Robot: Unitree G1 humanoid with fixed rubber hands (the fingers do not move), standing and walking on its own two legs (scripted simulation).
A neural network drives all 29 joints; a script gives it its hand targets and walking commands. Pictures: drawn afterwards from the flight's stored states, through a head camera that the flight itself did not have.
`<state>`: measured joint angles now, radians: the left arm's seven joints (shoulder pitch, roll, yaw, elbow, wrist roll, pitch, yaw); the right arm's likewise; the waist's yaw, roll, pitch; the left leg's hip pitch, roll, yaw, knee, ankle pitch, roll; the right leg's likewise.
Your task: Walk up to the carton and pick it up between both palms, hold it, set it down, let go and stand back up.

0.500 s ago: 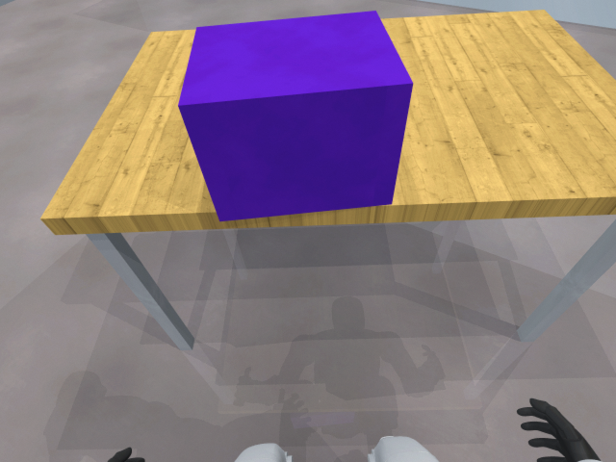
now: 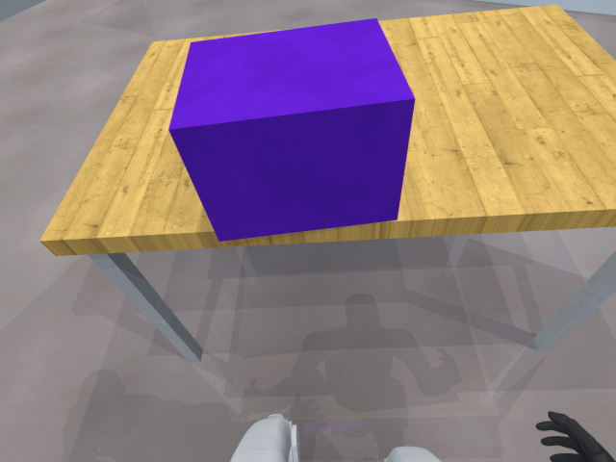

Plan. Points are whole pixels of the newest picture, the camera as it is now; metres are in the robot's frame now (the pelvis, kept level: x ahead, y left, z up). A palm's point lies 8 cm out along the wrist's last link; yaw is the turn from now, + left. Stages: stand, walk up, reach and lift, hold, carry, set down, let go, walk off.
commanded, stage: walk up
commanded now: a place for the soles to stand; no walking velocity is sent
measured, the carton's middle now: (295, 132) +0.59 +0.03 +0.09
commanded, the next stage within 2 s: none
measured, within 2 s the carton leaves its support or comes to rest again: neither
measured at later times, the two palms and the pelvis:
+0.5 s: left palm out of the picture +0.13 +0.42 -0.10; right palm out of the picture +0.13 -0.18 -0.06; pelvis +0.07 +0.12 +0.02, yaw -2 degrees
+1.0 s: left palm (64, 441) +0.18 +0.38 -0.09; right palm (517, 456) +0.13 -0.21 -0.07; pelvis +0.11 +0.09 +0.02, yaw -6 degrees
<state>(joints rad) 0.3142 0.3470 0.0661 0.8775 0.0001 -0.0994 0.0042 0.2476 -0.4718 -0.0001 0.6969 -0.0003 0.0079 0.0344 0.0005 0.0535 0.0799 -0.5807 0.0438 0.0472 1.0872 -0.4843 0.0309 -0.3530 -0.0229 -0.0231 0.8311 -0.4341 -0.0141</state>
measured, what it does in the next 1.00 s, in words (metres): walks ahead: left foot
